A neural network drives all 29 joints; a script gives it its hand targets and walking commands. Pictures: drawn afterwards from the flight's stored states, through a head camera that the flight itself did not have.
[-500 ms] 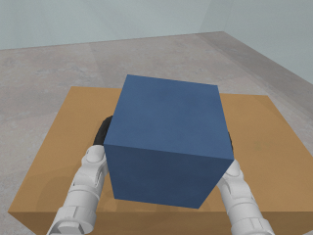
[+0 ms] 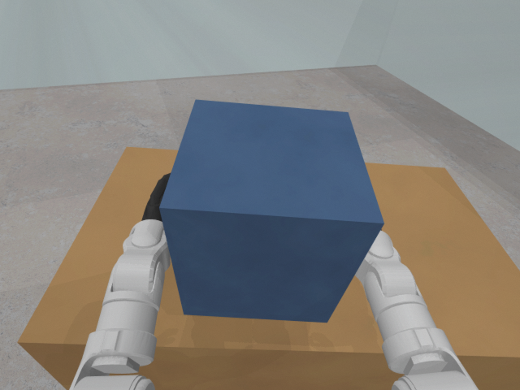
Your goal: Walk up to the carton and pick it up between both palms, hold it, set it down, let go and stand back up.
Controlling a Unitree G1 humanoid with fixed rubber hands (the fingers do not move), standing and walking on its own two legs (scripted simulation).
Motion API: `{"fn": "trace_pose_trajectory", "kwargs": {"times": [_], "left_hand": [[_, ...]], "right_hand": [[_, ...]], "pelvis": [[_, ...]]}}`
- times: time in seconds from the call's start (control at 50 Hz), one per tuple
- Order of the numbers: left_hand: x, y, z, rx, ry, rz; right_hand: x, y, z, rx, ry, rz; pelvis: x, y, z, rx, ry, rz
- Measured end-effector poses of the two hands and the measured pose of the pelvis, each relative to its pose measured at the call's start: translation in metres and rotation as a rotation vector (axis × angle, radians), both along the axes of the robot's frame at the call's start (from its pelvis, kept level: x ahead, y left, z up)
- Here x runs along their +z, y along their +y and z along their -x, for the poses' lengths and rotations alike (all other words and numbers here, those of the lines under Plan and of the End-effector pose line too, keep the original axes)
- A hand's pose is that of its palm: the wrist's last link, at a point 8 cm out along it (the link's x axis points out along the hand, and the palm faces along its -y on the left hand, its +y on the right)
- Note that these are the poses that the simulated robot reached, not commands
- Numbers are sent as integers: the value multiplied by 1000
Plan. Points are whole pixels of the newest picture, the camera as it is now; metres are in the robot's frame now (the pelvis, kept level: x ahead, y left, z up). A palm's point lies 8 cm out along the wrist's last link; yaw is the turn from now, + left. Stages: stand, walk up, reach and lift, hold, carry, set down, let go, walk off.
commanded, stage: reach and lift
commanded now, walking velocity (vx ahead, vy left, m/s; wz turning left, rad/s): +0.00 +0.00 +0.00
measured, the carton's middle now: (264, 215) +0.37 -0.01 +0.12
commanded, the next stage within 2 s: hold in 1.30 s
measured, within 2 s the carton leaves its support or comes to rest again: neither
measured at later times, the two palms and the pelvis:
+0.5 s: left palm (161, 211) +0.37 +0.15 +0.13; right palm (375, 221) +0.35 -0.18 +0.14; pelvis +0.00 +0.01 +0.00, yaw -2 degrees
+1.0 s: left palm (149, 207) +0.36 +0.16 +0.14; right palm (368, 208) +0.36 -0.17 +0.16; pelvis +0.00 +0.00 +0.00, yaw +0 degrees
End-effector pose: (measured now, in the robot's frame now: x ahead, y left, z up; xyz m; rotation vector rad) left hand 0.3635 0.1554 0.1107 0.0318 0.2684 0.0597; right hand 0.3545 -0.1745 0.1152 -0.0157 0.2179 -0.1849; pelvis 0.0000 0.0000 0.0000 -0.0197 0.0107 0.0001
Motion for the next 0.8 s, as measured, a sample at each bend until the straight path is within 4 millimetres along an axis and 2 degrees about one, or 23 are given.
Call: {"fn": "trace_pose_trajectory", "kwargs": {"times": [0.18, 0.38, 0.52, 0.8], "left_hand": [[5, 2, 2, -5, 7, 25], [14, -7, -2, -20, 15, 31], [20, -8, -3, -11, 19, 31], [27, 3, 2, 27, 14, 42]], "right_hand": [[10, 2, 5, -11, 5, -1], [17, -6, 8, -33, 12, 2], [22, -7, 4, -25, 15, 2], [35, 3, -6, 18, 12, -1]], "pelvis": [[-1, 6, -1, 0, -11, 5], [-1, 10, -1, -20, -15, 8], [-1, 9, -1, -29, -20, 7], [-1, 3, -2, -9, -33, 8]]}}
